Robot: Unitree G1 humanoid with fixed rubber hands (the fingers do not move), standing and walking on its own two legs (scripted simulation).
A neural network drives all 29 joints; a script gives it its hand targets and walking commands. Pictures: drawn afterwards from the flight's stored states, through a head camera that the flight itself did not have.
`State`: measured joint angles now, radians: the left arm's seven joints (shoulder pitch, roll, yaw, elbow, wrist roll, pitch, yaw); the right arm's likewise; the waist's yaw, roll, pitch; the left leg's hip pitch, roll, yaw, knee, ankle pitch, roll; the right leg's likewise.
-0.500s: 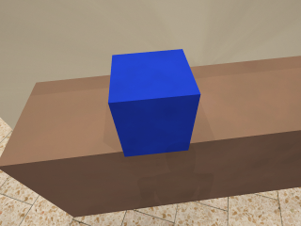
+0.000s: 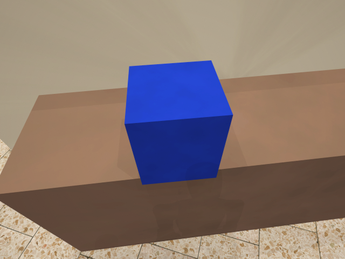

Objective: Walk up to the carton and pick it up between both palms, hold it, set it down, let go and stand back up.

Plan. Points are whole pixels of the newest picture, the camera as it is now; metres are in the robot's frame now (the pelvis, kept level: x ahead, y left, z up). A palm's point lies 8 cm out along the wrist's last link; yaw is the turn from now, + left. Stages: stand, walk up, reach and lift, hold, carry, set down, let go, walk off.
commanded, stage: stand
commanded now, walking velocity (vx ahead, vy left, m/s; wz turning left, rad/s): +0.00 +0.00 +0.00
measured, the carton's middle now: (175, 125) +0.45 +0.01 +0.06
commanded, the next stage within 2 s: walk up in 0.96 s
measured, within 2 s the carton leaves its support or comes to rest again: neither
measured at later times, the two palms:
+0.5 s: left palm out of the picture -0.05 +0.19 -0.15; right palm out of the picture -0.06 -0.19 -0.15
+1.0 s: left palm out of the picture -0.04 +0.20 -0.14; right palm out of the picture -0.04 -0.18 -0.15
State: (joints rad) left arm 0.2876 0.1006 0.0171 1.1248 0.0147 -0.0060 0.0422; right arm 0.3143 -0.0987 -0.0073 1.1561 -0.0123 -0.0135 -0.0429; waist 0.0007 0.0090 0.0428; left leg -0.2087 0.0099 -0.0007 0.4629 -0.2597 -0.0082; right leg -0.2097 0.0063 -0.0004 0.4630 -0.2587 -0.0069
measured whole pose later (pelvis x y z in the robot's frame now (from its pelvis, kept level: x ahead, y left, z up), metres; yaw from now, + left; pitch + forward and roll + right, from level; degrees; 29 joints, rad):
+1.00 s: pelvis +0.01 +0.00 +0.00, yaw +0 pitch +2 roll +0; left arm 0.34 0.09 0.01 1.14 0.02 -0.01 0.04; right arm 0.33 -0.08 0.00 1.16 -0.01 0.00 -0.03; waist 0.00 0.01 0.02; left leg -0.22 0.00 0.00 0.43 -0.25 0.00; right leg -0.22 0.00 0.00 0.43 -0.25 0.00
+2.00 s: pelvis -0.02 -0.03 -0.01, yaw +4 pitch -1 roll -1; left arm 0.26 0.23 -0.02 1.04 0.01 0.05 0.01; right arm 0.34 -0.22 0.02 1.00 -0.02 -0.01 -0.06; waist 0.00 0.02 0.07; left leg -0.27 0.05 -0.05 0.56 -0.27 -0.01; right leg -0.23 0.02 -0.11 0.52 -0.27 -0.05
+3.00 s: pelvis -0.04 -0.04 -0.03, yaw +4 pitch +0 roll +1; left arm 0.03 0.25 0.09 0.37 0.07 0.58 -0.03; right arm -0.05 -0.21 0.03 0.79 0.07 0.03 0.02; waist -0.03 -0.05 0.15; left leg -0.40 0.07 0.02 0.70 -0.30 -0.07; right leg -0.39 0.00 -0.10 0.75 -0.34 -0.06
